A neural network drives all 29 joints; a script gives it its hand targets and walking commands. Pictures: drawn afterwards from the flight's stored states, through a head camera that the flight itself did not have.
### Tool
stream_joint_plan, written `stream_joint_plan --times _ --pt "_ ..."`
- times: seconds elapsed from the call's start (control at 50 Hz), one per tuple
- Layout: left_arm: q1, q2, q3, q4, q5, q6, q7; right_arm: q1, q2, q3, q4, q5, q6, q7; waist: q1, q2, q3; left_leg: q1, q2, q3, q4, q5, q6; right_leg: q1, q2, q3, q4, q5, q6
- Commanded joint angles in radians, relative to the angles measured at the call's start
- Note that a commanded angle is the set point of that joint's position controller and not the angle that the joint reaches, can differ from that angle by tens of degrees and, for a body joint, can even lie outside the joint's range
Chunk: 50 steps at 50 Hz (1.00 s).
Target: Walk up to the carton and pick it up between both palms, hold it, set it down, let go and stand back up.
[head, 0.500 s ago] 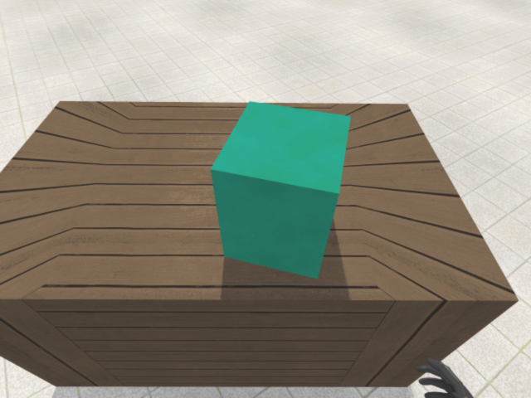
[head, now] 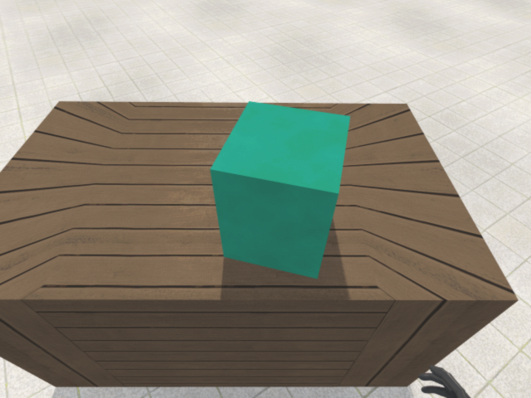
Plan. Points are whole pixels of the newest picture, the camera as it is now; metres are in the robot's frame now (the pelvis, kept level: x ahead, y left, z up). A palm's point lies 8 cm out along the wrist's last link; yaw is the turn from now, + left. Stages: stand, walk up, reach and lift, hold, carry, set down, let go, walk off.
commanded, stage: stand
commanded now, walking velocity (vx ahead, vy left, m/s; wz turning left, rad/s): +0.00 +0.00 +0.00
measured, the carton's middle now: (283, 190) +0.50 -0.02 +0.01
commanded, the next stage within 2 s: none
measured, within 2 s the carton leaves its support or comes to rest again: neither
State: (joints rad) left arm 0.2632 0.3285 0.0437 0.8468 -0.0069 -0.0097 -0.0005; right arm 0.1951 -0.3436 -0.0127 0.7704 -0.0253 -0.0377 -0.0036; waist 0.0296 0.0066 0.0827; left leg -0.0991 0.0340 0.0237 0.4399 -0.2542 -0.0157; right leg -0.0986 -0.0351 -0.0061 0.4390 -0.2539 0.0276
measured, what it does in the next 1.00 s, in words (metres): stands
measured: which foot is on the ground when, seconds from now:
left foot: down 0.00-1.00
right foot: down 0.00-1.00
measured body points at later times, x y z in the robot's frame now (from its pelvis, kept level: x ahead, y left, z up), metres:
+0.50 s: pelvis +0.00 +0.00 +0.00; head +0.00 +0.00 +0.45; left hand +0.06 +0.30 -0.12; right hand +0.14 -0.28 -0.10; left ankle +0.00 +0.13 -0.74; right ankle +0.00 -0.14 -0.74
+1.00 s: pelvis +0.00 +0.00 +0.00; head +0.01 +0.00 +0.45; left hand +0.06 +0.30 -0.12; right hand +0.14 -0.29 -0.10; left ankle +0.00 +0.13 -0.74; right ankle +0.00 -0.14 -0.74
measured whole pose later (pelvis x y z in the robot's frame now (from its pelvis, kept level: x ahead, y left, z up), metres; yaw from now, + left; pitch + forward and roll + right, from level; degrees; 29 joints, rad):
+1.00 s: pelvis +0.00 +0.00 +0.00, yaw +0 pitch -5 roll +0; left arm 0.24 0.33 0.04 0.92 -0.01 -0.01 0.00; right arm 0.16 -0.34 -0.01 0.83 -0.02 -0.04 0.00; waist 0.03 0.01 0.08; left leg -0.10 0.03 0.02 0.43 -0.25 -0.02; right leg -0.10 -0.04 -0.01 0.43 -0.25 0.03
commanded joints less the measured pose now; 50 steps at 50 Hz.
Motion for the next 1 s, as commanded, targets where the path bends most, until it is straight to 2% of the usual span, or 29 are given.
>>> stream_joint_plan --times 0.0,0.04,0.06,0.16,0.18,0.2,0.22,0.24,0.3,0.32,0.34,0.4,0.44,0.46,0.5,0.52,0.58,0.6,0.62,0.68,0.7,0.82,0.94,0.98 --pt "-0.093 0.224 0.032 -0.019 0.023 -0.021 -0.004 -0.083 -0.223 -0.050 0.012 0.010 0.002 0.003 -0.010 0.019 -0.039 -0.035 0.083 -0.083 -0.103 0.116 0.052 -0.078 -0.080 0.081 -0.089 0.157 -0.064" --pt "-0.100 0.238 0.036 -0.014 0.024 -0.019 -0.003 -0.074 -0.211 -0.046 0.017 0.014 0.002 0.006 -0.022 0.002 -0.035 -0.028 0.081 -0.077 -0.097 0.129 0.049 -0.081 -0.078 0.080 -0.084 0.169 -0.066" --pt "-0.089 0.243 0.038 -0.012 0.022 -0.019 -0.003 -0.077 -0.215 -0.046 0.016 0.013 0.005 0.007 -0.013 0.004 -0.040 -0.024 0.083 -0.079 -0.095 0.128 0.048 -0.088 -0.076 0.078 -0.089 0.152 -0.067" --pt "-0.099 0.232 0.035 -0.006 0.019 -0.017 -0.005 -0.077 -0.221 -0.048 0.020 0.009 0.004 0.006 -0.017 0.028 -0.035 -0.036 0.081 -0.079 -0.108 0.113 0.048 -0.079 -0.075 0.079 -0.088 0.140 -0.063" --pt "-0.100 0.239 0.036 -0.003 0.024 -0.017 -0.002 -0.077 -0.215 -0.047 0.027 0.012 0.007 0.007 -0.016 0.004 -0.025 -0.034 0.085 -0.085 -0.115 0.123 0.048 -0.086 -0.071 0.077 -0.088 0.135 -0.064" --pt "-0.093 0.227 0.032 -0.003 0.018 -0.016 -0.004 -0.086 -0.230 -0.050 0.026 0.012 0.005 0.002 -0.012 0.033 -0.038 -0.035 0.088 -0.082 -0.113 0.106 0.053 -0.075 -0.081 0.086 -0.094 0.139 -0.067" --pt "-0.108 0.235 0.034 0.002 0.022 -0.017 -0.003 -0.084 -0.212 -0.048 0.026 0.013 0.003 0.002 -0.017 0.000 -0.028 -0.032 0.089 -0.088 -0.112 0.116 0.052 -0.084 -0.083 0.085 -0.091 0.143 -0.067" --pt "-0.093 0.238 0.035 0.004 0.020 -0.017 -0.005 -0.091 -0.222 -0.049 0.026 0.013 0.004 0.004 -0.012 -0.001 -0.043 -0.018 0.087 -0.083 -0.101 0.120 0.050 -0.082 -0.078 0.083 -0.097 0.148 -0.071" --pt "-0.097 0.225 0.029 0.005 0.018 -0.021 -0.003 -0.094 -0.220 -0.048 0.033 0.011 0.001 0.004 -0.018 0.027 -0.048 -0.026 0.085 -0.083 -0.108 0.123 0.051 -0.070 -0.083 0.087 -0.095 0.168 -0.064" --pt "-0.102 0.237 0.030 0.007 0.020 -0.021 -0.003 -0.094 -0.206 -0.042 0.032 0.015 0.001 0.003 -0.017 -0.019 -0.039 -0.010 0.088 -0.087 -0.105 0.140 0.048 -0.089 -0.083 0.081 -0.095 0.161 -0.066" --pt "-0.107 0.229 0.029 0.009 0.021 -0.021 -0.002 -0.098 -0.214 -0.046 0.034 0.012 0.003 0.004 -0.019 0.004 -0.035 -0.014 0.085 -0.077 -0.101 0.141 0.051 -0.090 -0.083 0.086 -0.100 0.165 -0.065" --pt "-0.106 0.226 0.028 0.011 0.020 -0.017 -0.001 -0.093 -0.217 -0.047 0.038 0.014 0.003 0.006 -0.021 0.021 -0.017 -0.018 0.084 -0.078 -0.104 0.122 0.051 -0.095 -0.084 0.092 -0.105 0.154 -0.068" --pt "-0.104 0.240 0.031 0.019 0.020 -0.020 -0.002 -0.095 -0.202 -0.042 0.044 0.014 0.002 0.006 -0.021 -0.015 -0.046 -0.001 0.088 -0.083 -0.109 0.135 0.048 -0.084 -0.081 0.083 -0.104 0.143 -0.064" --pt "-0.103 0.244 0.035 0.020 0.017 -0.021 -0.001 -0.099 -0.216 -0.043 0.040 0.013 0.001 0.007 -0.020 0.022 -0.046 -0.004 0.089 -0.081 -0.100 0.143 0.051 -0.080 -0.087 0.091 -0.108 0.164 -0.065" --pt "-0.120 0.241 0.033 0.019 0.023 -0.019 -0.003 -0.101 -0.212 -0.045 0.043 0.013 0.003 0.003 -0.024 0.000 -0.043 -0.003 0.085 -0.080 -0.111 0.141 0.045 -0.089 -0.081 0.081 -0.103 0.170 -0.064" --pt "-0.105 0.227 0.033 0.020 0.016 -0.021 -0.003 -0.097 -0.224 -0.046 0.052 0.014 0.002 0.001 -0.012 0.027 -0.050 -0.013 0.090 -0.084 -0.108 0.143 0.049 -0.078 -0.082 0.085 -0.099 0.154 -0.063" --pt "-0.111 0.226 0.028 0.029 0.018 -0.020 -0.001 -0.101 -0.220 -0.045 0.055 0.014 0.006 0.005 -0.018 -0.006 -0.019 -0.019 0.089 -0.081 -0.113 0.134 0.045 -0.095 -0.080 0.081 -0.104 0.161 -0.063" --pt "-0.118 0.229 0.028 0.023 0.020 -0.020 -0.001 -0.103 -0.216 -0.044 0.053 0.014 0.005 0.006 -0.021 0.012 -0.027 -0.022 0.085 -0.085 -0.112 0.129 0.049 -0.088 -0.078 0.079 -0.101 0.163 -0.061" --pt "-0.114 0.236 0.032 0.034 0.021 -0.018 0.000 -0.102 -0.214 -0.046 0.053 0.012 0.006 0.004 -0.017 -0.002 -0.028 -0.015 0.088 -0.080 -0.117 0.136 0.048 -0.081 -0.082 0.087 -0.106 0.161 -0.064" --pt "-0.111 0.233 0.032 0.038 0.020 -0.021 -0.003 -0.099 -0.211 -0.044 0.057 0.012 0.004 0.004 -0.018 0.010 -0.024 -0.013 0.089 -0.082 -0.113 0.137 0.050 -0.080 -0.087 0.091 -0.112 0.165 -0.064" --pt "-0.119 0.236 0.031 0.037 0.019 -0.020 -0.004 -0.104 -0.216 -0.044 0.057 0.015 0.007 0.004 -0.019 -0.016 -0.030 -0.008 0.090 -0.080 -0.113 0.150 0.050 -0.085 -0.085 0.086 -0.106 0.165 -0.063" --pt "-0.115 0.236 0.031 0.047 0.016 -0.017 -0.001 -0.107 -0.224 -0.048 0.066 0.014 0.007 0.004 -0.018 0.015 -0.053 -0.004 0.093 -0.081 -0.111 0.175 0.049 -0.060 -0.089 0.085 -0.098 0.207 -0.061" --pt "-0.126 0.243 0.035 0.050 0.021 -0.017 0.000 -0.113 -0.214 -0.041 0.068 0.014 0.007 0.004 -0.014 0.001 -0.031 -0.011 0.089 -0.079 -0.125 0.160 0.044 -0.070 -0.085 0.084 -0.102 0.188 -0.063" --pt "-0.124 0.232 0.032 0.056 0.018 -0.017 0.001 -0.120 -0.217 -0.044 0.075 0.014 0.008 0.001 -0.015 0.025 -0.052 0.000 0.091 -0.082 -0.121 0.164 0.046 -0.060 -0.081 0.082 -0.103 0.190 -0.057"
